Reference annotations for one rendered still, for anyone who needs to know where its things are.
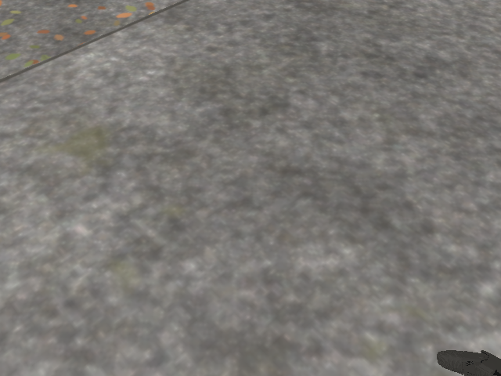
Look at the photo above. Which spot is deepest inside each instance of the right robot hand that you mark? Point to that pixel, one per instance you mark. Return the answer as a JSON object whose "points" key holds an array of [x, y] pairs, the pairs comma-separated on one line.
{"points": [[470, 363]]}

